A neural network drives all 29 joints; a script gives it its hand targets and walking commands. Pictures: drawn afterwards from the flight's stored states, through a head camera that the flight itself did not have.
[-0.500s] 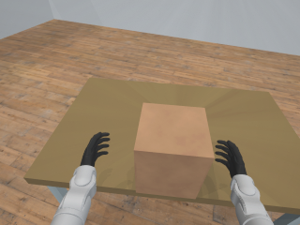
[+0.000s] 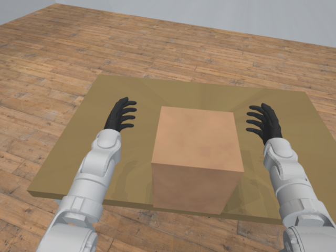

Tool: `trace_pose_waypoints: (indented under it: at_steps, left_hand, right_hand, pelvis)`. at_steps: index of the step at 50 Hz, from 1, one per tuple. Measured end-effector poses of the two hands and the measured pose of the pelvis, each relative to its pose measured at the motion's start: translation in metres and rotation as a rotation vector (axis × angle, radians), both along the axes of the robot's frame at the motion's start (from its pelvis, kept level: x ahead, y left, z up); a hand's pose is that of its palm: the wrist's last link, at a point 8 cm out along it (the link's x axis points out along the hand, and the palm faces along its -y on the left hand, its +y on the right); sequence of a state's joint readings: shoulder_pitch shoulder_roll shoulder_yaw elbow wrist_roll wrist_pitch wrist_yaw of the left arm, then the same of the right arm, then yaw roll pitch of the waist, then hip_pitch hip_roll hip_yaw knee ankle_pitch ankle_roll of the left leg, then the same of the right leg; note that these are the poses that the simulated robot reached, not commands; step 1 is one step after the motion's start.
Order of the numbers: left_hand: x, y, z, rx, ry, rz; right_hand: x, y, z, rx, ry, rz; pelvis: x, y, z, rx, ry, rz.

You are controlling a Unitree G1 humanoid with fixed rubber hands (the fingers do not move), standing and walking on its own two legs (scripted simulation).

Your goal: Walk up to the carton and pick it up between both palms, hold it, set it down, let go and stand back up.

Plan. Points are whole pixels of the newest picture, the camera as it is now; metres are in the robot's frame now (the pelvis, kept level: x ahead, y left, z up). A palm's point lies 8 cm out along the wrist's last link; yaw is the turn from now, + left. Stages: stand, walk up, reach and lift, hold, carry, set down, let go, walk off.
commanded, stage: reach and lift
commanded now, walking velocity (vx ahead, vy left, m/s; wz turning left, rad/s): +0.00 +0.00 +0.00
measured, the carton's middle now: (191, 161) +0.40 -0.05 -0.04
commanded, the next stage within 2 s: none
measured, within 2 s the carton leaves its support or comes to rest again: neither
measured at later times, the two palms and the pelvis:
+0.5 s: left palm (116, 128) +0.41 +0.16 +0.09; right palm (264, 133) +0.41 -0.22 +0.09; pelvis +0.01 +0.01 +0.00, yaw +0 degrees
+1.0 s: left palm (127, 146) +0.41 +0.14 +0.01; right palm (258, 152) +0.40 -0.24 +0.01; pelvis +0.00 -0.02 -0.02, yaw +0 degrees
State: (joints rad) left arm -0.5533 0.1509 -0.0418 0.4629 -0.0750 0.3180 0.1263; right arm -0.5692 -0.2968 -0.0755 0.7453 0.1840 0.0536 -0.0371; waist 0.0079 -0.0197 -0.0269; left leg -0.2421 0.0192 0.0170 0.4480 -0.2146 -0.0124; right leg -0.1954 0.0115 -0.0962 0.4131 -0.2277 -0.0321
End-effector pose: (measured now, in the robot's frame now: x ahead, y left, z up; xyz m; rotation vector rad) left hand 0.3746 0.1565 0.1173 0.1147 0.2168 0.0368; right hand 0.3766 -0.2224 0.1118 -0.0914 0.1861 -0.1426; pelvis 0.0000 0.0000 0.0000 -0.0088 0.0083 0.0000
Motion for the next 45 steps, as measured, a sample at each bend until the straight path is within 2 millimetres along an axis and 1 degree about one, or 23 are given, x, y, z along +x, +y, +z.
trace_pose_waypoints:
  at_steps: [11, 15, 18, 24, 29, 33, 36, 39, 45]
  left_hand:
    - [0.027, -0.002, 0.018, 0.01, 0.0, -0.009]
    - [0.034, -0.002, 0.015, 0.014, 0.013, -0.008]
    - [0.035, 0.0, 0.004, 0.014, 0.025, -0.006]
    - [0.033, 0.005, -0.026, 0.016, 0.029, -0.005]
    - [0.027, 0.009, -0.056, 0.021, 0.028, 0.003]
    - [0.024, 0.009, -0.074, 0.026, 0.026, 0.007]
    - [0.023, 0.006, -0.084, 0.032, 0.024, 0.003]
    - [0.023, 0.003, -0.093, 0.04, 0.028, -0.006]
    - [0.027, -0.008, -0.102, 0.048, 0.013, -0.034]
  right_hand:
    - [0.029, 0.003, 0.019, 0.004, 0.015, -0.005]
    - [0.034, 0.004, 0.016, 0.009, 0.045, -0.005]
    - [0.034, 0.002, 0.007, 0.011, 0.06, -0.011]
    - [0.031, -0.003, -0.018, 0.019, 0.075, -0.015]
    - [0.027, 0.001, -0.043, 0.04, 0.087, -0.004]
    - [0.027, 0.006, -0.059, 0.057, 0.085, 0.001]
    - [0.027, 0.005, -0.069, 0.064, 0.078, -0.006]
    - [0.026, 0.0, -0.079, 0.065, 0.077, -0.022]
    - [0.026, -0.009, -0.095, 0.066, 0.065, -0.037]
  pelvis:
    - [0.005, 0.004, 0.001, -0.006, 0.048, -0.001]
    - [0.006, 0.005, 0.001, -0.007, 0.058, -0.001]
    - [0.006, 0.005, 0.001, -0.007, 0.067, -0.001]
    - [0.007, 0.005, 0.0, -0.007, 0.107, -0.002]
    - [0.007, 0.003, -0.001, -0.005, 0.169, -0.003]
    - [0.008, 0.0, -0.003, -0.001, 0.226, -0.004]
    - [0.008, -0.003, -0.005, 0.003, 0.266, -0.005]
    - [0.007, -0.006, -0.008, 0.006, 0.299, -0.005]
    - [0.004, -0.013, -0.013, 0.014, 0.353, -0.006]
